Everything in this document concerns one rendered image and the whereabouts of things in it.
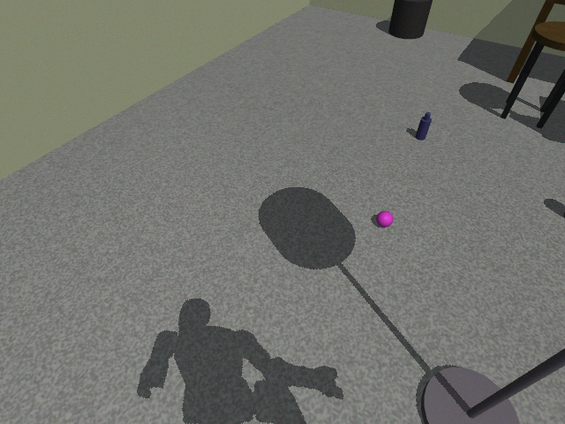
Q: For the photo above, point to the stool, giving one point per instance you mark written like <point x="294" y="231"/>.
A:
<point x="552" y="35"/>

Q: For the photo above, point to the floor lamp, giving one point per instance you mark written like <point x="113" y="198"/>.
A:
<point x="459" y="395"/>

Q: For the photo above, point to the desk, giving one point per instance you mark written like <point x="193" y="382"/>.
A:
<point x="547" y="7"/>

